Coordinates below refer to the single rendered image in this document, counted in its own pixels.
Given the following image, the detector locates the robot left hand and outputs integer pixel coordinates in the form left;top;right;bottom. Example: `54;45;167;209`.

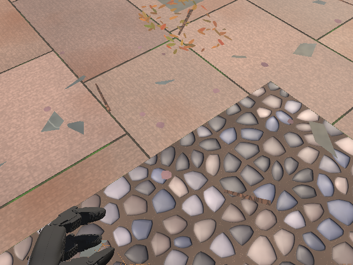
27;206;115;265

